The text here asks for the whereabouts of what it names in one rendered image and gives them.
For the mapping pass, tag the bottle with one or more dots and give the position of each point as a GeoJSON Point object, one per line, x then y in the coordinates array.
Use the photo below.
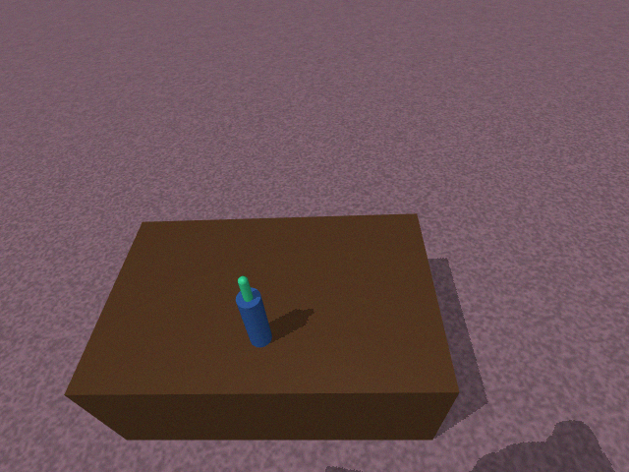
{"type": "Point", "coordinates": [253, 314]}

